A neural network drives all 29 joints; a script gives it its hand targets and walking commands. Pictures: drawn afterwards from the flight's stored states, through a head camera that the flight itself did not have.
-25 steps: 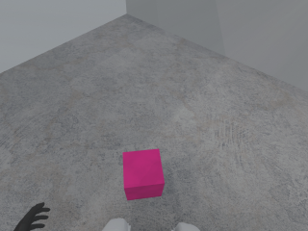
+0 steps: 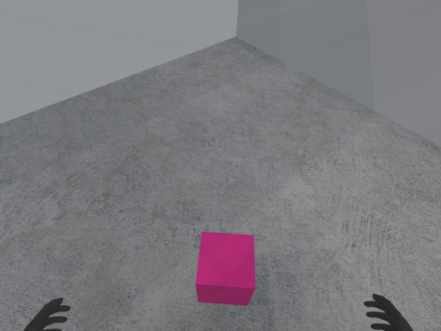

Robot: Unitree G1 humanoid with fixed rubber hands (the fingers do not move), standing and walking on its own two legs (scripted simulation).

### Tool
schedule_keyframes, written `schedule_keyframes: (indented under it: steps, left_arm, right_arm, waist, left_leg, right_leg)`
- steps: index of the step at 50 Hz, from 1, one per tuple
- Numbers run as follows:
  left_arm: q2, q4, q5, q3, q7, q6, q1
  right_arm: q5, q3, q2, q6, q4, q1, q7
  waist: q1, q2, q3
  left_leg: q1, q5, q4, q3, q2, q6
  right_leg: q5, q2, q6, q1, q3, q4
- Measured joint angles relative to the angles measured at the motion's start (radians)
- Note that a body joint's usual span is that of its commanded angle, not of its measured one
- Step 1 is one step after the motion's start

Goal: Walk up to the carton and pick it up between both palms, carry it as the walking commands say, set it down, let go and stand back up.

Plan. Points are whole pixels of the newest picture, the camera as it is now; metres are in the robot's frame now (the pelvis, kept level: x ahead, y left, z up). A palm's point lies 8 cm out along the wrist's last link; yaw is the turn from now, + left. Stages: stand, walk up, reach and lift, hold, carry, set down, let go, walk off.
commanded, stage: walk up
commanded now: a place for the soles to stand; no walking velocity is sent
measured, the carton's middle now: (225, 269) +0.44 -0.02 -0.64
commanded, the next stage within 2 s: reach and lift in 0.86 s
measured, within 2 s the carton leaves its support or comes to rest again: neither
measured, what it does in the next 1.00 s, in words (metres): stands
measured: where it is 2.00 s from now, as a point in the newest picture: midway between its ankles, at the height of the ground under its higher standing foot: outside the picture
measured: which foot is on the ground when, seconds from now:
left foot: down 0.00-1.00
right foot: down 0.00-1.00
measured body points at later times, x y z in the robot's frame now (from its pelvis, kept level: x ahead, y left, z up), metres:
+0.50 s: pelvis +0.01 +0.00 +0.01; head +0.02 +0.01 +0.46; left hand +0.11 +0.32 -0.10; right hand +0.14 -0.32 -0.09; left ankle +0.02 +0.11 -0.73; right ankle +0.00 -0.12 -0.73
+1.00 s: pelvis +0.00 -0.01 +0.00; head +0.06 +0.00 +0.45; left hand +0.17 +0.30 -0.09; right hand +0.17 -0.31 -0.08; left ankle +0.02 +0.11 -0.73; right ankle +0.00 -0.12 -0.73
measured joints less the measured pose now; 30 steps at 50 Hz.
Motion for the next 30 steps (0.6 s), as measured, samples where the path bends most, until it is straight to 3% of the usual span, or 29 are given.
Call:
schedule_keyframes:
  steps: [30]
  left_arm:
    - [-0.034, 0.123, 0.004, 0.004, -0.010, 0.024, -0.050]
  right_arm:
    - [-0.001, 0.025, 0.031, -0.005, 0.120, 0.013, -0.014]
  waist:
    - [-0.021, -0.020, -0.009]
  left_leg:
    - [0.098, 0.070, -0.162, -0.032, 0.004, -0.008]
  right_leg:
    - [0.068, 0.010, 0.001, 0.118, -0.026, -0.180]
